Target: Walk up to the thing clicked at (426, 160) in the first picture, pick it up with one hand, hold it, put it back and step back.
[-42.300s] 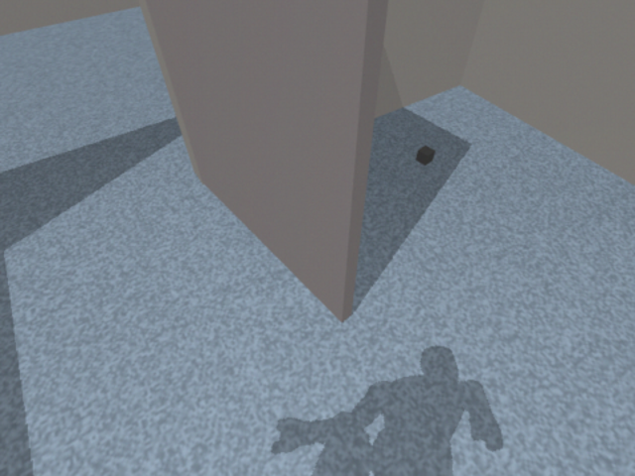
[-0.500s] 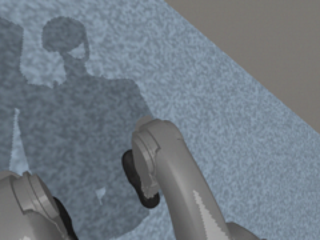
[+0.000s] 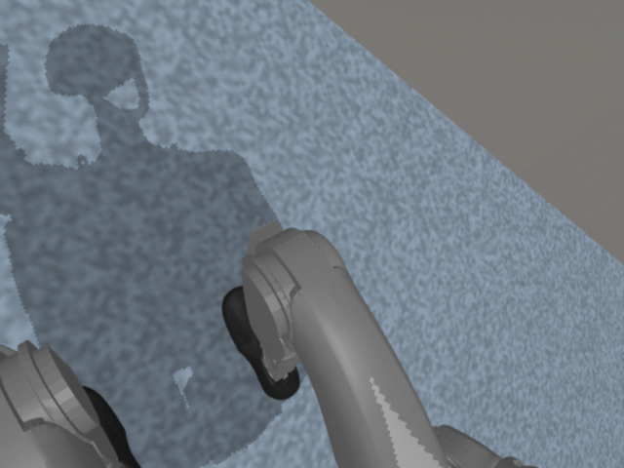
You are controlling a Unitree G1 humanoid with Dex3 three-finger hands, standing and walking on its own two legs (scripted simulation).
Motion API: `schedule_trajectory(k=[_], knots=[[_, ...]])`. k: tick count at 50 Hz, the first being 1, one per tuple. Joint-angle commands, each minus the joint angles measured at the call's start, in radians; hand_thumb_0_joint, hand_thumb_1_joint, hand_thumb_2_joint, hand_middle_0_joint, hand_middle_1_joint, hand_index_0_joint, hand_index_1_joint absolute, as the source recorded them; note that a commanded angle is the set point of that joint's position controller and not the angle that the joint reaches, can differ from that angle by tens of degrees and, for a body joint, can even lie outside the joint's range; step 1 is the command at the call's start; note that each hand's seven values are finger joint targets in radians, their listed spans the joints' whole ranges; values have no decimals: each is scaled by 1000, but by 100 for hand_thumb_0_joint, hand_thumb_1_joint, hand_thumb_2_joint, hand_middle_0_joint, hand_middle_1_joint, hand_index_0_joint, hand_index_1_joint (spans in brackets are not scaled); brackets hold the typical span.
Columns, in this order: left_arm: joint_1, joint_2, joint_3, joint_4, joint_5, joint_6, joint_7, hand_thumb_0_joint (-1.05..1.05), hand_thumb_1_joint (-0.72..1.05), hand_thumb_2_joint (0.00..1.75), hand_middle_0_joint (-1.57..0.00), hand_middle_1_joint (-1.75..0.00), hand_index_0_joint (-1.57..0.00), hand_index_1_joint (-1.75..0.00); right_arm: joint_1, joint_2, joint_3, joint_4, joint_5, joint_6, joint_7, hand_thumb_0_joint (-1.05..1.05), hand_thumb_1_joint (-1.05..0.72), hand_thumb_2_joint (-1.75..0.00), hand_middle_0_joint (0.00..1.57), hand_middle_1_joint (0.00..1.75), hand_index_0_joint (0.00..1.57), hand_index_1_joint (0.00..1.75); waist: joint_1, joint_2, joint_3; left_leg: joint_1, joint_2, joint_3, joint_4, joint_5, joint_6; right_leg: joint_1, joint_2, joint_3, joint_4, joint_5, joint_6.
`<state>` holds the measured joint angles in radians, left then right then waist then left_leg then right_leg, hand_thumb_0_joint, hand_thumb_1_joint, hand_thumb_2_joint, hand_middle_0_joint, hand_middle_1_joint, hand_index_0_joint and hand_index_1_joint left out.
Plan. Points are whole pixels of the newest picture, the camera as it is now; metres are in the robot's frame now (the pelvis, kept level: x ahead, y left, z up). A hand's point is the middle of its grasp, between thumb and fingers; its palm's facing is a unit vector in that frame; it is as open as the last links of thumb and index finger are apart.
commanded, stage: open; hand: left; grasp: from above
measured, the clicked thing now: out of the picture +0.43 +0.35 -0.29
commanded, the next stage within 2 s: withdraw in 1.00 s
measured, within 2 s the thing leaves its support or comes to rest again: neither
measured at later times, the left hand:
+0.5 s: hand out of the picture +0.43 +0.34 -0.26, palm faces -0.14 -0.41 -0.90, open 11.5 cm
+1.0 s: hand out of the picture +0.43 +0.34 -0.26, palm faces -0.13 -0.41 -0.90, open 12.9 cm
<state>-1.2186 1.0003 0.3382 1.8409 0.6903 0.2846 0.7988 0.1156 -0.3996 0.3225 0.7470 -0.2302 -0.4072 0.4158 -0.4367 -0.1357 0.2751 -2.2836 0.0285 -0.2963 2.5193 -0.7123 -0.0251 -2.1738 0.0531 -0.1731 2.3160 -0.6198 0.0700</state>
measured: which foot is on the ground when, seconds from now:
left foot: down 0.00-1.00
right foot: down 0.00-1.00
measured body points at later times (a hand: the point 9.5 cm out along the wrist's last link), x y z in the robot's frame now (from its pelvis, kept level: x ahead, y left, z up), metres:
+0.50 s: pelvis +0.00 +0.00 +0.01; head +0.30 +0.12 +0.32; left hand +0.44 +0.35 -0.21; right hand +0.01 -0.24 -0.03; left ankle +0.07 +0.13 -0.28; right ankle +0.13 -0.12 -0.28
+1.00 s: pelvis +0.00 +0.00 +0.01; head +0.30 +0.12 +0.32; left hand +0.44 +0.35 -0.21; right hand +0.01 -0.24 -0.03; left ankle +0.07 +0.13 -0.28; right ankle +0.13 -0.12 -0.28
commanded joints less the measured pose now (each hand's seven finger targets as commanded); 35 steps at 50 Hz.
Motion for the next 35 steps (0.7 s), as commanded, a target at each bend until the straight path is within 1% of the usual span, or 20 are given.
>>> schedule_trajectory(k=[1, 2, 4, 7, 8, 9, 11, 12, 13, 14, 15, 18, 20, 22, 24, 26, 29, 30, 34, 35], knots=[[-191, 195, -22, -72, 13, -6, 40, 0, 8, 57, -66, -55, -64, -56, 229, -355, -82, 32, 10, -2, -3, 0, -90, -90, 20, 30, 20, 30, -76, 474, -621, 416, 40, 95, -268, 133, 25, 403, 27, -118, -216, 201, -64], [-218, 208, -25, -84, 18, -7, 41, 0, 6, 59, -64, -58, -63, -59, 234, -353, -79, 42, 10, -3, -5, 0, -90, -90, 20, 30, 20, 30, -75, 487, -613, 410, 38, 99, -271, 129, 25, 393, 21, -119, -215, 195, -64], [-212, 214, -19, -95, 9, -9, 38, 0, 3, 64, -63, -59, -61, -61, 232, -349, -76, 47, 11, -5, -9, 0, -90, -90, 20, 30, 20, 30, -70, 495, -611, 428, 42, 99, -274, 128, 21, 393, 23, -120, -210, 192, -65], [-216, 202, -30, -104, 4, -8, 36, 0, -2, 68, -59, -63, -56, -65, 215, -352, -74, 40, 13, -10, -12, 0, -90, -90, 20, 30, 20, 30, -74, 503, -608, 439, 43, 94, -275, 126, 19, 386, 20, -122, -211, 194, -64], [-212, 213, -36, -111, 14, -7, 35, 0, -3, 69, -57, -65, -55, -67, 225, -353, -75, 36, 10, -9, -12, 0, -90, -90, 20, 30, 20, 30, -79, 514, -617, 445, 41, 97, -276, 134, 20, 399, 22, -121, -214, 201, -65], [-219, 200, -35, -111, 8, -3, 38, 0, -5, 67, -55, -64, -53, -66, 229, -352, -72, 28, 11, -5, -8, 0, -89, -90, 20, 30, 20, 30, -73, 509, -620, 452, 47, 90, -280, 155, 16, 403, 19, -125, -209, 218, -65], [-228, 200, -45, -129, 5, -1, 34, 0, -6, 68, -54, -64, -52, -66, 230, -344, -67, 41, 6, -7, -10, 0, -90, -90, 20, 30, 20, 30, -81, 528, -615, 460, 45, 94, -278, 163, 13, 397, 18, -124, -203, 228, -65], [-227, 209, -34, -125, 6, 1, 38, 0, -10, 71, -52, -66, -49, -68, 238, -356, -70, 37, 11, -5, -11, 0, -90, -90, 20, 30, 20, 30, -76, 528, -630, 474, 49, 88, -283, 173, 12, 405, 21, -127, -207, 235, -66], [-230, 197, -43, -130, 3, 4, 38, 0, -11, 72, -50, -67, -47, -70, 238, -351, -70, 32, 9, -4, -8, 0, -89, -90, 20, 30, 20, 30, -81, 538, -621, 479, 49, 83, -286, 185, 9, 399, 17, -129, -195, 244, -68], [-229, 189, -42, -124, -1, 8, 39, 0, -14, 71, -47, -68, -45, -70, 237, -354, -69, 35, 13, -5, -5, 0, -89, -90, 20, 30, 20, 30, -73, 542, -625, 486, 53, 80, -286, 191, 7, 391, 18, -134, -193, 249, -68], [-221, 188, -52, -129, 5, 9, 39, 0, -16, 73, -46, -69, -44, -72, 240, -353, -68, 34, 9, -5, -5, 0, -89, -90, 20, 30, 20, 30, -83, 546, -628, 492, 51, 83, -282, 195, 9, 400, 17, -134, -195, 254, -67], [-220, 197, -43, -134, 8, 15, 39, 0, -20, 76, -42, -72, -40, -75, 254, -347, -68, 31, 12, -1, -5, 0, -89, -90, 20, 30, 20, 30, -77, 538, -638, 485, 48, 87, -283, 212, 9, 419, 20, -128, -201, 272, -66], [-202, 200, -37, -121, 4, 19, 41, 0, -23, 81, -40, -74, -37, -77, 243, -354, -72, 29, 17, -3, -6, 0, -89, -90, 20, 30, 20, 30, -66, 535, -631, 477, 49, 88, -282, 198, 11, 422, 20, -128, -208, 260, -66], [-226, 191, -51, -142, 5, 21, 38, 0, -24, 82, -38, -77, -36, -80, 246, -349, -68, 22, 14, -2, -1, 0, -89, -90, 20, 30, 20, 30, -75, 544, -623, 478, 50, 88, -280, 205, 10, 408, 19, -131, -205, 263, -66], [-221, 199, -42, -146, 1, 21, 41, 0, -25, 78, -37, -75, -35, -77, 241, -351, -71, 23, 19, -3, -4, 0, -89, -90, 20, 30, 20, 30, -69, 545, -625, 487, 52, 82, -288, 204, 8, 400, 19, -133, -204, 260, -68], [-225, 180, -52, -145, -6, 20, 38, 0, -26, 81, -36, -76, -34, -79, 250, -354, -69, 18, 15, -1, 0, 0, -89, -90, 20, 30, 20, 30, -79, 547, -616, 497, 53, 76, -288, 217, 5, 399, 16, -136, -189, 271, -68], [-212, 183, -60, -146, -4, 21, 32, 0, -28, 80, -33, -77, -32, -79, 237, -358, -71, 16, 18, -4, 1, 0, -88, -89, 20, 30, 20, 30, -76, 547, -609, 491, 53, 77, -288, 204, 7, 389, 17, -135, -191, 262, -67], [-196, 186, -50, -136, -3, 20, 32, 0, -30, 83, -33, -77, -31, -80, 243, -362, -77, 18, 19, -5, -1, 0, -88, -90, 20, 30, 20, 30, -79, 536, -618, 486, 51, 80, -287, 196, 10, 404, 20, -132, -201, 261, -65], [-196, 186, -48, -136, -6, 17, 33, 0, -32, 84, -30, -80, -28, -82, 256, -357, -77, 17, 19, -2, -1, 0, -88, -90, 20, 30, 20, 30, -75, 533, -626, 476, 50, 84, -291, 201, 10, 425, 24, -130, -208, 262, -68], [-201, 194, -45, -136, -4, 18, 30, 0, -33, 84, -28, -82, -26, -84, 245, -354, -74, 22, 22, -6, -1, 0, -88, -89, 20, 30, 20, 30, -68, 533, -603, 466, 49, 81, -295, 181, 10, 400, 15, -133, -203, 243, -66]])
